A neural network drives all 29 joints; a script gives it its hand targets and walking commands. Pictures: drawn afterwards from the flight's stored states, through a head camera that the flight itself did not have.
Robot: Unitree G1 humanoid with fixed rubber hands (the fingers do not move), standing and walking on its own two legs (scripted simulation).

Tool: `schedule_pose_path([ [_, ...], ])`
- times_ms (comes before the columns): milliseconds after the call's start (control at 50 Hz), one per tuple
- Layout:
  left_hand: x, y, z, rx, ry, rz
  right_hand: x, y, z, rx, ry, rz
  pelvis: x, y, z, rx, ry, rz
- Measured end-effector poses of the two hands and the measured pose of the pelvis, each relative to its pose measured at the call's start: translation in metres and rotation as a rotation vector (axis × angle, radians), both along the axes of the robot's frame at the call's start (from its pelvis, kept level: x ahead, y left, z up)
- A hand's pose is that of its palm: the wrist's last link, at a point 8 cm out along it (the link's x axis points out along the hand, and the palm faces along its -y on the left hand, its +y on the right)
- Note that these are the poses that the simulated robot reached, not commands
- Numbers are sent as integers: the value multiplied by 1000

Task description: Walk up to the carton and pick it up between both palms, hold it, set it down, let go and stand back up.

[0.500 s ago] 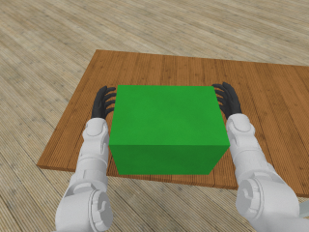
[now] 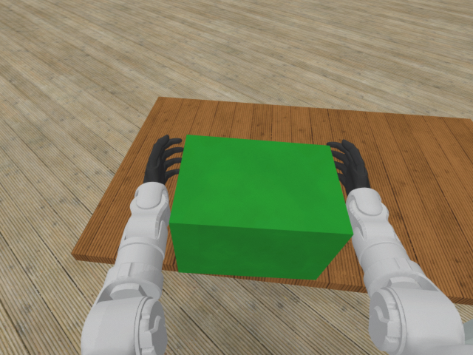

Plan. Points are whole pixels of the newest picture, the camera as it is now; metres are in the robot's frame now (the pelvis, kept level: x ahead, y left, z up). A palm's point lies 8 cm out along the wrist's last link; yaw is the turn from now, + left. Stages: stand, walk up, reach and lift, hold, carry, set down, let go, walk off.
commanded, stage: reach and lift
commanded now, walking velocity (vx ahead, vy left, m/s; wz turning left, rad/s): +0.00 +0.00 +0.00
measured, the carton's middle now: (253, 209) +0.36 -0.02 +0.05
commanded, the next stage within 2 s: none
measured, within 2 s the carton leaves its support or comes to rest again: neither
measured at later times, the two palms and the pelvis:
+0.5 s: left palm (153, 171) +0.37 +0.15 +0.15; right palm (371, 176) +0.36 -0.21 +0.14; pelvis -0.02 +0.00 +0.00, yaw -1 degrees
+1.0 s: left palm (134, 170) +0.36 +0.17 +0.17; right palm (365, 167) +0.35 -0.18 +0.17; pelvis -0.02 +0.00 +0.00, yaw +0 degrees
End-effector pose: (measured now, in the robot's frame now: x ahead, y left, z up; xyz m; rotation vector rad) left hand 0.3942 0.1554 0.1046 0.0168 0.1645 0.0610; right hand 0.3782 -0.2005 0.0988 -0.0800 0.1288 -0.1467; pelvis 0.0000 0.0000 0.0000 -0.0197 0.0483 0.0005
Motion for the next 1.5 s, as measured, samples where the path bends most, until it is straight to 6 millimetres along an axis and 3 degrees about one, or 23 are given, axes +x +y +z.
schedule_pose_path([
  [140, -8, -2, 18, 2, 3, -4, -11, -2, 15, 19, 3, -8, -14, 1, 1, 6, -27, -12],
  [340, -17, -4, 28, -11, 36, -3, -21, -4, 26, 46, 31, -9, -25, -1, 1, 12, -36, -18],
  [540, -22, -5, 41, -11, 38, 3, -21, -5, 43, 51, 33, -2, -23, -4, 2, 14, -71, -24],
  [900, -34, 13, 57, -13, -4, 24, -22, 13, 63, 74, -13, 9, -15, -1, 1, 6, -113, 4],
  [1200, -50, 19, 70, -4, -13, 26, -35, 20, 77, 101, -23, 10, -22, 7, 1, 3, -131, 1],
  [1500, -52, 20, 85, -8, -13, 41, -32, 20, 93, 118, -25, 20, -24, 3, 1, 8, -125, -5],
])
